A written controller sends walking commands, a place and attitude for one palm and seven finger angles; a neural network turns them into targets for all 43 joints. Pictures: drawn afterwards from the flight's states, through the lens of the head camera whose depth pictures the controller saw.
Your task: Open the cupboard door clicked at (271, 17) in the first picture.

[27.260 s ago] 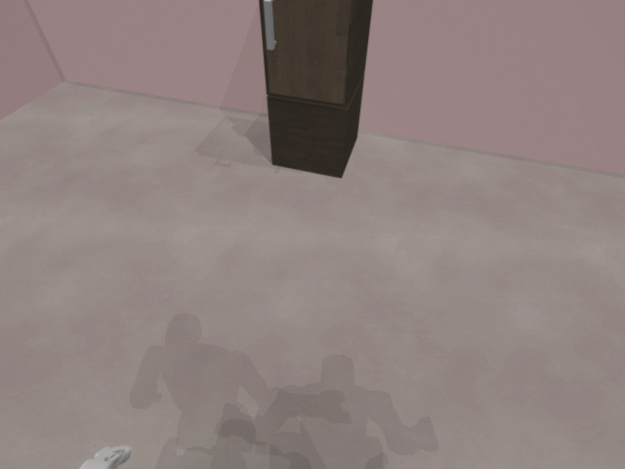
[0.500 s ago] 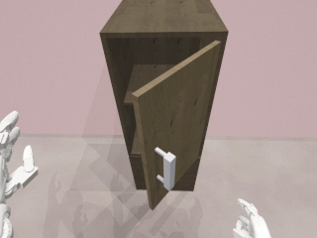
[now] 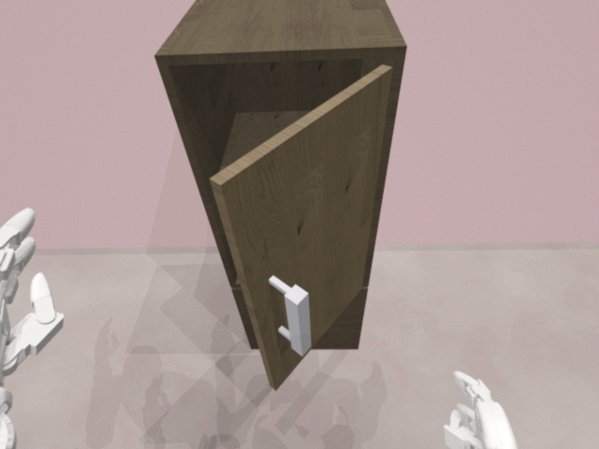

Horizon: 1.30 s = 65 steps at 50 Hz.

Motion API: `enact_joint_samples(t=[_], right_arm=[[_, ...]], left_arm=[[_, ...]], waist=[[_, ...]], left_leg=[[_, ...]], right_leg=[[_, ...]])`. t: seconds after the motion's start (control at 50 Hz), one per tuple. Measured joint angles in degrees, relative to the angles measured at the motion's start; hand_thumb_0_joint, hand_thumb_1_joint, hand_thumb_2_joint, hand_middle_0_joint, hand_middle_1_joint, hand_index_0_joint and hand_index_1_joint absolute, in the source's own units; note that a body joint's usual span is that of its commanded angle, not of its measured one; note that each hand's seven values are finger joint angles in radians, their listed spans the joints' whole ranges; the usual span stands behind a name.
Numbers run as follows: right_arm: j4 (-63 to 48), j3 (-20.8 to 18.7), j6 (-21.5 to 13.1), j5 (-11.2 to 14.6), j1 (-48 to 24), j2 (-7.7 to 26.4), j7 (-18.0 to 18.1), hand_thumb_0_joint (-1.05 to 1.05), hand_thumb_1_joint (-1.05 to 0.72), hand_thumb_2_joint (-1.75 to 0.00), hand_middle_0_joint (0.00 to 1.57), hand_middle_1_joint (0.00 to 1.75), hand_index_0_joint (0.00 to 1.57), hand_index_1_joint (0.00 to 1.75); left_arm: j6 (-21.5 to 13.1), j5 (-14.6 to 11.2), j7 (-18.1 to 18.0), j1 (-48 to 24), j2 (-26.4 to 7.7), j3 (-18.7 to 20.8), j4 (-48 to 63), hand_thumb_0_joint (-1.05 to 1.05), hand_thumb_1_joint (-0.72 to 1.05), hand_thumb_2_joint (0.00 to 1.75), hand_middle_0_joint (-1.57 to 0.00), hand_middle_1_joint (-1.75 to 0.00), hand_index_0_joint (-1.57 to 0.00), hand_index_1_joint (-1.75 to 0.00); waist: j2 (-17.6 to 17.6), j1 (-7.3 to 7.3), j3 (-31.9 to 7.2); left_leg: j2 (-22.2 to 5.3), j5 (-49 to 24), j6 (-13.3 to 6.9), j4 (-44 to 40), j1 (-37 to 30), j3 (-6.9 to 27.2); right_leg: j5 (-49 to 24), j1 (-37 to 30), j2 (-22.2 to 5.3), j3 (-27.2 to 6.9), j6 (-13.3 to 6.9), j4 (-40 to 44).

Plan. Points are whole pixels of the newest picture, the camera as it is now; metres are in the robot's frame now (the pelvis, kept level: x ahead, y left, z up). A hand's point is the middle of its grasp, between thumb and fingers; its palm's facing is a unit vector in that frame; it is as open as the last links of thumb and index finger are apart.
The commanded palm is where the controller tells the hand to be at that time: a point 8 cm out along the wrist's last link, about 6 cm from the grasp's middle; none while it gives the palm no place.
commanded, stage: step back with the hand held close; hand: left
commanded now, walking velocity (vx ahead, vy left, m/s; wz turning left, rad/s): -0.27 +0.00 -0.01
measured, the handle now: (289, 316) +0.33 +0.06 -0.05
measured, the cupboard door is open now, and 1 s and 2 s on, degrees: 51 51 51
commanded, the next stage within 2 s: stop stepping back and stand still in 0.88 s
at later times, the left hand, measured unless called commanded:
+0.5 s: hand out of the picture +0.13 +0.28 +0.16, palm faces +0.35 -0.79 -0.51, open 7.4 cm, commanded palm +0.08 +0.33 +0.17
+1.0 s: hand out of the picture +0.01 +0.32 +0.16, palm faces +0.48 -0.75 -0.45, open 7.4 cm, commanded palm -0.07 +0.34 +0.17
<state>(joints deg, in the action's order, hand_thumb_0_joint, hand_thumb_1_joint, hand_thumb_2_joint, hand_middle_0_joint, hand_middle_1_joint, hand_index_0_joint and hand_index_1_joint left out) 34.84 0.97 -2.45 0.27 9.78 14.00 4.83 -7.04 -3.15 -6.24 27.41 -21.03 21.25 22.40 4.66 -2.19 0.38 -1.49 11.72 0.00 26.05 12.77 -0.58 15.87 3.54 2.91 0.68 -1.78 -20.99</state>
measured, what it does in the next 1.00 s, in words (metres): walks backwards: left foot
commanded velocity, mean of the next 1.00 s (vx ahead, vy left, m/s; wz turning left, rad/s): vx -0.29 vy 0.00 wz -0.03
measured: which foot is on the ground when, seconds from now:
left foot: down 0.00-0.72, up 0.74-0.84, down 0.86-1.00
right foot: down 0.00-0.88, up 0.90-1.00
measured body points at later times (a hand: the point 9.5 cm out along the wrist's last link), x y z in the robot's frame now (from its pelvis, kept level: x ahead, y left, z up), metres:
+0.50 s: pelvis -0.07 +0.03 -0.01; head -0.06 +0.04 +0.44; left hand +0.11 +0.32 +0.19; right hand +0.10 -0.22 -0.08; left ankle +0.03 +0.12 -0.74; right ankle -0.05 -0.10 -0.74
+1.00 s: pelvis -0.20 +0.04 -0.01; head -0.17 +0.06 +0.44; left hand -0.02 +0.36 +0.18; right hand +0.01 -0.18 -0.08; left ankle -0.10 +0.13 -0.74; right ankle -0.19 -0.09 -0.70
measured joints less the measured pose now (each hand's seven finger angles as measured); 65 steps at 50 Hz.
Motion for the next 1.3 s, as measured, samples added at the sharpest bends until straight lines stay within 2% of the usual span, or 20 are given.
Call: enact_joint_samples(t=[0.14, 0.28, 0.5, 0.62, 0.66, 0.7, 0.76, 0.82, 0.86, 0.88, 0.9, 0.94, 1.0, 1.04, 1.1, 1.18, 1.2, 1.22, 1.26, 1.3], right_arm=[[-2.43, -1.51, 3.33, 0.47, -1.02, 0.76, 0.16, 0.02, -0.9, -0.9, 0.2, 0.3, 0.2, 0.3], [-3.73, -1.94, 5.29, 0.91, -0.71, -0.01, 0.4, 0.02, -0.9, -0.9, 0.2, 0.3, 0.2, 0.3], [-4.34, -1.07, 3.26, 0.53, 1.23, -0.59, 0.44, 0.02, -0.9, -0.9, 0.2, 0.3, 0.2, 0.3], [-3.96, -0.73, 0.74, 0.02, 2.72, -1.59, 0.43, 0.02, -0.9, -0.9, 0.2, 0.3, 0.2, 0.3], [-3.58, -0.67, -0.02, -0.18, 2.98, -1.83, 0.16, 0.02, -0.9, -0.9, 0.21, 0.3, 0.2, 0.3], [-2.77, -0.84, -0.54, -0.34, 2.01, -1.49, -0.25, 0.02, -0.9, -0.9, 0.21, 0.3, 0.2, 0.3], [-0.93, -1.21, -0.9, -0.16, 0.78, -1.47, -1.18, 0.02, -0.9, -0.9, 0.21, 0.3, 0.2, 0.3], [0.97, -1.61, -0.38, -0.35, 1.08, -2.13, -1.12, 0.02, -0.9, -0.9, 0.21, 0.3, 0.2, 0.3], [0.98, -1.35, -0.45, -0.45, 1.6, -1.95, -0.43, 0.02, -0.9, -0.9, 0.21, 0.3, 0.2, 0.3], [0.97, -1.38, -0.72, -0.49, 1.18, -1.81, 0.11, 0.02, -0.9, -0.9, 0.21, 0.3, 0.2, 0.3], [1.13, -1.42, -0.92, -0.55, 0.19, -1.95, 0.58, 0.02, -0.9, -0.9, 0.21, 0.3, 0.2, 0.3], [1.05, -1.35, -1.57, -0.72, -1.8, -2.62, 0.6, 0.02, -0.9, -0.9, 0.21, 0.3, 0.2, 0.3], [-0.05, -1.17, -2.87, -1.5, -3.01, -3.73, -0.46, 0.02, -0.9, -0.9, 0.21, 0.3, 0.2, 0.3], [-0.81, -0.92, -3.72, -1.26, -2.69, -4.32, -1.41, 0.02, -0.9, -0.9, 0.21, 0.3, 0.2, 0.3], [-1.55, -0.3, -4.63, -0.93, -1.08, -5.05, -2.22, 0.01, -0.9, -0.9, 0.21, 0.3, 0.2, 0.3], [-1.97, 0.45, -4.96, -1.06, 1.11, -5.63, -2.02, 0.01, -0.9, -0.9, 0.21, 0.3, 0.2, 0.3], [-2.36, 0.67, -4.77, -1.09, 1.24, -5.67, -2.0, 0.01, -0.9, -0.9, 0.21, 0.3, 0.2, 0.3], [-2.01, 0.61, -4.52, -1.2, 0.78, -4.94, -1.97, 0.01, -0.9, -0.9, 0.21, 0.3, 0.2, 0.3], [0.44, 0.31, -3.46, -1.54, 0.78, -3.51, -1.85, 0.01, -0.9, -0.9, 0.21, 0.3, 0.2, 0.3], [2.63, -0.03, -2.41, -0.85, 3.04, -2.87, -1.9, 0.01, -0.9, -0.9, 0.21, 0.3, 0.2, 0.3]], left_arm=[[-0.27, -0.03, 0.3, 3.55, -1.62, -0.34, 3.06, 0.02, 0.89, 0.89, -0.21, -0.3, -0.21, -0.3], [-0.27, -0.49, -0.45, 5.26, -4.65, 1.4, 5.61, 0.02, 0.89, 0.89, -0.21, -0.3, -0.22, -0.3], [-2.85, 0.43, -1.7, 6.38, -4.56, 2.01, 7.49, 0.02, 0.89, 0.89, -0.21, -0.3, -0.21, -0.3], [-4.03, 2.09, -1.85, 3.7, -4.91, 3.71, 6.5, 0.02, 0.89, 0.89, -0.21, -0.3, -0.21, -0.3], [-4.23, 2.08, -1.82, 3.02, -4.94, 4.38, 7.2, 0.02, 0.89, 0.89, -0.21, -0.3, -0.21, -0.3], [-4.77, 1.53, -1.92, 3.1, -3.99, 4.6, 8.25, 0.02, 0.89, 0.89, -0.21, -0.3, -0.21, -0.3], [-5.57, 0.61, -2.38, 6.02, -3.11, 4.05, 10.4, 0.02, 0.89, 0.89, -0.21, -0.3, -0.21, -0.3], [-5.42, 1.0, -2.7, 7.96, -2.63, 2.76, 10.82, 0.02, 0.89, 0.89, -0.21, -0.3, -0.21, -0.3], [-4.94, 1.09, -2.87, 6.72, -2.57, 2.11, 10.37, 0.02, 0.88, 0.89, -0.21, -0.3, -0.21, -0.3], [-4.78, 1.18, -2.97, 4.64, -2.76, 1.88, 9.73, 0.02, 0.88, 0.89, -0.21, -0.3, -0.21, -0.3], [-4.69, 1.33, -3.09, 2.01, -3.1, 1.91, 8.66, 0.02, 0.88, 0.89, -0.21, -0.3, -0.21, -0.3], [-4.82, 1.32, -3.2, -1.82, -3.91, 2.74, 6.32, 0.02, 0.88, 0.89, -0.21, -0.3, -0.21, -0.3], [-4.17, 0.95, -2.87, -2.07, -4.25, 4.06, 4.94, 0.02, 0.89, 0.89, -0.21, -0.3, -0.21, -0.3], [-3.7, 0.57, -2.74, -0.07, -4.1, 4.19, 6.68, 0.02, 0.89, 0.89, -0.21, -0.3, -0.21, -0.3], [-3.37, 0.1, -2.58, 4.26, -4.12, 3.73, 11.14, 0.02, 0.89, 0.89, -0.2, -0.3, -0.21, -0.3], [-3.31, -0.27, -2.66, 7.23, -5.97, 3.86, 14.63, 0.02, 0.89, 0.89, -0.21, -0.3, -0.21, -0.3], [-3.5, -0.43, -2.79, 7.92, -7.07, 4.94, 15.27, 0.02, 0.89, 0.89, -0.21, -0.3, -0.21, -0.3], [-3.88, -0.45, -2.69, 7.82, -6.9, 5.1, 15.16, 0.02, 0.89, 0.89, -0.21, -0.3, -0.21, -0.3], [-4.0, -0.62, -2.64, 7.95, -6.49, 4.56, 14.3, 0.02, 0.89, 0.89, -0.21, -0.3, -0.21, -0.3], [-4.14, -0.78, -2.82, 8.88, -6.76, 4.59, 12.67, 0.02, 0.88, 0.89, -0.21, -0.3, -0.22, -0.3]], waist=[[-0.6, 1.58, 0.84], [-2.51, 2.44, 1.25], [-2.97, 2.75, 1.33], [-3.32, 3.22, 2.47], [-3.58, 3.2, 2.32], [-2.33, 2.82, 3.4], [-2.07, 1.15, 4.01], [-3.84, -0.42, 1.63], [-4.13, -0.4, -0.22], [-4.17, 0.18, -0.16], [-4.8, 0.3, 0.91], [-5.82, 0.16, 2.98], [-5.0, 1.41, 3.32], [-4.78, 1.72, 2.8], [-5.55, 1.97, 1.07], [-7.56, 3.21, -0.89], [-9.01, 3.04, -1.17], [-8.15, 2.66, -0.58], [-5.83, 2.27, 0.34], [-5.86, 1.71, -1.48]], left_leg=[[0.13, -1.24, -0.39, -0.93, 1.95, -1.5], [0.01, -2.35, -0.82, -0.29, 3.9, -2.04], [0.44, -5.38, -2.3, 1.27, 7.79, -1.01], [1.5, -4.11, -3.18, 3.35, 11.71, -0.22], [1.5, -3.76, -3.02, 4.09, 14.0, -0.94], [0.76, -3.17, -2.59, 4.63, 15.52, -0.86], [0.89, 1.68, -0.64, 8.88, 16.81, -0.5], [2.23, 6.13, 0.53, 15.33, 14.08, -0.6], [1.83, 4.3, 0.44, 9.5, 8.97, -0.39], [1.96, 0.22, -1.1, 6.91, 8.65, -0.26], [2.53, -1.48, -2.28, 6.48, 9.01, -0.47], [2.68, -2.8, -3.34, 5.68, 9.39, -1.45], [0.94, -5.0, -3.43, 3.76, 10.87, -1.69], [-0.35, -6.81, -3.27, 2.22, 11.89, -2.09], [-1.6, -9.27, -2.65, -0.29, 13.42, -2.98], [-0.56, -8.32, -0.55, -2.81, 16.36, -3.1], [0.23, -6.56, 0.11, -1.82, 17.99, -4.12], [-0.33, -4.32, 0.68, 0.66, 19.71, -3.93], [-1.19, -1.67, 0.95, 7.74, 20.5, -2.57], [-0.37, -0.17, 0.84, 13.49, 18.63, -2.39]], right_leg=[[-0.54, 3.42, -0.37, -1.37, 0.55, -1.24], [-1.46, 5.87, -0.35, -1.83, 1.0, -2.61], [-4.14, 9.33, -0.67, -0.63, 2.15, -4.24], [-1.0, 11.43, 0.69, -1.76, 2.46, -11.18], [2.32, 10.97, 1.06, -2.37, 1.24, -11.29], [1.55, 12.0, 1.45, -1.39, 0.51, -11.21], [-1.07, 12.8, 1.44, -1.76, 0.69, -10.75], [-2.28, 13.44, 0.53, -3.88, 1.28, -9.95], [-3.13, 14.6, 0.45, -4.15, 1.95, -9.6], [-3.39, 15.57, 0.16, -3.68, 2.33, -10.09], [-2.75, 16.49, -0.2, -3.96, 2.57, -11.41], [2.33, 18.56, 0.3, -4.97, 2.61, -16.98], [7.9, 20.75, 2.47, -4.63, 2.56, -29.24], [8.88, 19.53, 2.38, -3.57, 2.62, -32.32], [11.18, 13.9, 0.75, -1.52, 2.29, -27.25], [12.57, 2.82, -0.48, 1.54, 0.21, -8.86], [11.68, 0.84, -1.36, 1.04, -1.08, -4.22], [8.82, 1.05, -0.88, 0.84, -1.75, -2.87], [7.8, 0.92, 0.63, 0.56, -1.69, -4.03], [8.2, 0.19, 0.35, -0.56, -1.29, -4.42]])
